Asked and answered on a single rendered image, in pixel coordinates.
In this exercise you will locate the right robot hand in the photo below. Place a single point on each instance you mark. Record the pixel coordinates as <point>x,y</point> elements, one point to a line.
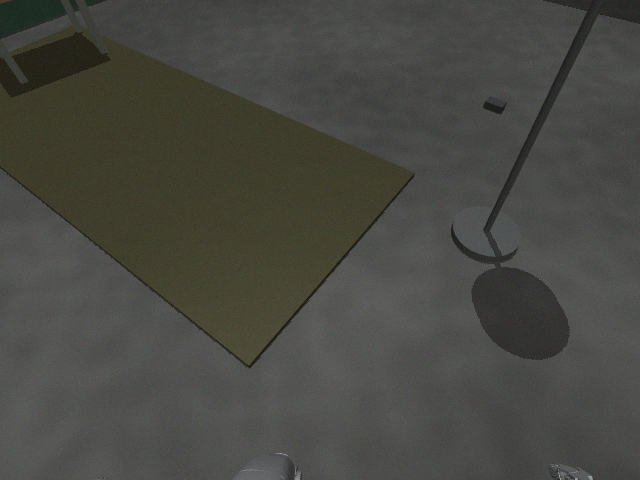
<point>564,472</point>

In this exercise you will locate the floor lamp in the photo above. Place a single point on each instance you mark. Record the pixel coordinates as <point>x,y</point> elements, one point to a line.
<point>485,233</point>

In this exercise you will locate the coffee table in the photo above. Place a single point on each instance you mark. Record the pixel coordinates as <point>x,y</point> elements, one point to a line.
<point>4,53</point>

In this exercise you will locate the small box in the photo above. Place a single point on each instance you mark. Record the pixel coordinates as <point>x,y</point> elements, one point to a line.
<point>494,104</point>

